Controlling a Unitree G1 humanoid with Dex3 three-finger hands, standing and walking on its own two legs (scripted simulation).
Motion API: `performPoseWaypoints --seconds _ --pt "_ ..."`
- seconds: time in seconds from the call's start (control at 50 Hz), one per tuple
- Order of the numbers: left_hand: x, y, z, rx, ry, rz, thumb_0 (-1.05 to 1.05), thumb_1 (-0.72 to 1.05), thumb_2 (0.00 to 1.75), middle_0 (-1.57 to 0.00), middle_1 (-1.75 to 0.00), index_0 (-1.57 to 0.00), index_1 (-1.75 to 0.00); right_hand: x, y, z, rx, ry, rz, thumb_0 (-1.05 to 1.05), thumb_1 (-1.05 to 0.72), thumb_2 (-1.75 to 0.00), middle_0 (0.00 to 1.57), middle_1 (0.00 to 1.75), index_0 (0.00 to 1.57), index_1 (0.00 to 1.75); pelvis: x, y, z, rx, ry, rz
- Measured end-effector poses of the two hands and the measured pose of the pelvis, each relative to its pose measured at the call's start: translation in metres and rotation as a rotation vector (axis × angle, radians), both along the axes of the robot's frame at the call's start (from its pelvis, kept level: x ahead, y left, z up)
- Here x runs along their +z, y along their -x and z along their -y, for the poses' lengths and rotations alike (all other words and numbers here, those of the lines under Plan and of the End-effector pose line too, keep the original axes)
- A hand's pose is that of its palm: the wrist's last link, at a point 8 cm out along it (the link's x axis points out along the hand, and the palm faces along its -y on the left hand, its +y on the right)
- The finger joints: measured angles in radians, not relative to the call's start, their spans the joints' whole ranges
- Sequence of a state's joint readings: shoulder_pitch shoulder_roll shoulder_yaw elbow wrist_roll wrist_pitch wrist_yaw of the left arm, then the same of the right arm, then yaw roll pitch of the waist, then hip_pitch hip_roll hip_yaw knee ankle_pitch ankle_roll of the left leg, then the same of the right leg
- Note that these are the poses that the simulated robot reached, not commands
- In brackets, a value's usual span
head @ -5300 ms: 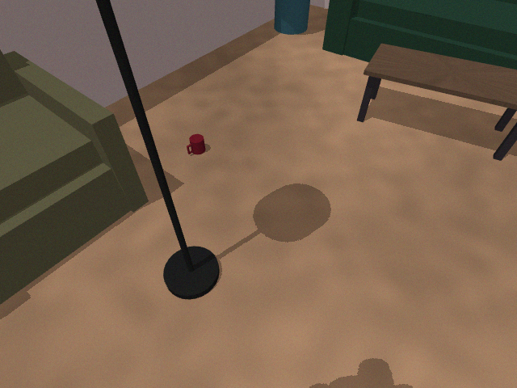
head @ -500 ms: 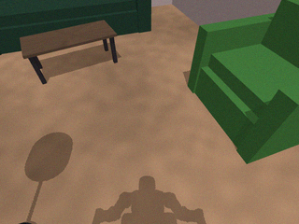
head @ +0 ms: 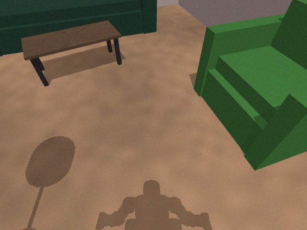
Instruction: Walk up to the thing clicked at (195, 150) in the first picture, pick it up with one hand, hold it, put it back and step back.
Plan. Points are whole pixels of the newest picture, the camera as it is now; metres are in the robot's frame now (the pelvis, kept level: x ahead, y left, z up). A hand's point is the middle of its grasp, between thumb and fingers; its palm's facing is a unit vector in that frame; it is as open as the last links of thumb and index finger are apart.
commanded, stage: stand
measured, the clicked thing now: out of the picture +0.54 +1.45 -0.74
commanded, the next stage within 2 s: walk up in 0.64 s
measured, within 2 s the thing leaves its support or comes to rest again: neither
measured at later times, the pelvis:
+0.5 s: pelvis -0.01 +0.00 +0.00, yaw +0 degrees
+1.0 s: pelvis +0.06 -0.05 -0.01, yaw -2 degrees
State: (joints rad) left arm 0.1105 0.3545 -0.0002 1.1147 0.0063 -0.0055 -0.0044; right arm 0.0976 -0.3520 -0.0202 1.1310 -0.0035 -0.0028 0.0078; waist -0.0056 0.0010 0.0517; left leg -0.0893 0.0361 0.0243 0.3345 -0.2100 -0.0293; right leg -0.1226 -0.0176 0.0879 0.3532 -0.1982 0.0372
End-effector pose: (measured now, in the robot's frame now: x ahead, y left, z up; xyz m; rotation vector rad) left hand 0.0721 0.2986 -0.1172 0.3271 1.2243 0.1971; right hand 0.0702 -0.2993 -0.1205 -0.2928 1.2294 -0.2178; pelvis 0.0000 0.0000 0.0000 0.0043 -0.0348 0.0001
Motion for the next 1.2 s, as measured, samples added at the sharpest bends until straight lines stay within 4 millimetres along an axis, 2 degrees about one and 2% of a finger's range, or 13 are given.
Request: performPoseWaypoints --seconds 0.26,0.68,0.76,0.86,0.92,0.98,1.08,1.2 --pt "0.001 0.002 0.001 0.003 -0.004 0.004 0.0 0.9 0.9 -0.2 -0.3 -0.2 -0.3 0.0 0.0 0.001 0.002 -0.004 0.007 0.0 -0.91 -0.9 0.2 0.3 0.2 0.3 0.0 0.001 0.002 0.002 0.0 0.005" --pt "0.001 0.019 -0.001 0.011 0.009 -0.005 0.0 0.9 0.9 -0.2 -0.3 -0.2 -0.3 0.001 0.016 0.003 0.003 -0.01 0.0 0.01 -0.91 -0.9 0.2 0.3 0.2 0.3 0.0 0.008 0.002 -0.001 -0.001 0.008" --pt "0.006 0.015 -0.005 -0.008 -0.006 -0.018 0.0 0.9 0.9 -0.21 -0.3 -0.21 -0.3 0.002 0.022 0.017 -0.026 -0.014 0.035 0.0 -0.91 -0.9 0.2 0.3 0.2 0.3 -0.002 -0.002 0.009 -0.028 -0.002 0.001" --pt "0.014 -0.008 -0.002 -0.032 -0.054 0.006 0.0 0.9 0.9 -0.2 -0.3 -0.2 -0.3 -0.006 0.027 0.052 -0.052 -0.002 0.001 0.0 -0.9 -0.9 0.2 0.3 0.21 0.3 -0.009 -0.019 0.032 -0.049 -0.019 0.015" --pt "0.015 -0.016 0.005 -0.015 -0.093 0.044 0.0 0.9 0.9 -0.2 -0.3 -0.2 -0.3 -0.019 0.016 0.074 -0.054 0.014 -0.03 0.01 -0.9 -0.9 0.2 0.3 0.2 0.3 -0.02 -0.034 0.046 -0.035 0.011 0.031" --pt "0.022 -0.013 0.014 0.023 -0.098 0.043 0.0 0.9 0.9 -0.2 -0.3 -0.2 -0.3 -0.018 -0.008 0.08 -0.043 0.007 -0.037 0.01 -0.91 -0.9 0.2 0.3 0.2 0.3 -0.014 -0.053 0.05 -0.038 0.012 0.032" --pt "0.027 -0.022 0.024 0.054 -0.084 -0.002 0.0 0.9 0.9 -0.21 -0.3 -0.21 -0.3 -0.007 -0.061 0.078 -0.003 -0.016 0.029 0.01 -0.91 -0.9 0.2 0.3 0.2 0.3 -0.005 -0.088 0.053 -0.027 0.025 0.031" --pt "0.012 -0.065 0.025 0.063 -0.048 0.002 0.0 0.9 0.9 -0.21 -0.31 -0.21 -0.3 -0.003 -0.123 0.065 0.064 -0.019 0.01 0.01 -0.91 -0.9 0.2 0.3 0.2 0.3 -0.009 -0.136 0.048 0.0 0.046 0.022"
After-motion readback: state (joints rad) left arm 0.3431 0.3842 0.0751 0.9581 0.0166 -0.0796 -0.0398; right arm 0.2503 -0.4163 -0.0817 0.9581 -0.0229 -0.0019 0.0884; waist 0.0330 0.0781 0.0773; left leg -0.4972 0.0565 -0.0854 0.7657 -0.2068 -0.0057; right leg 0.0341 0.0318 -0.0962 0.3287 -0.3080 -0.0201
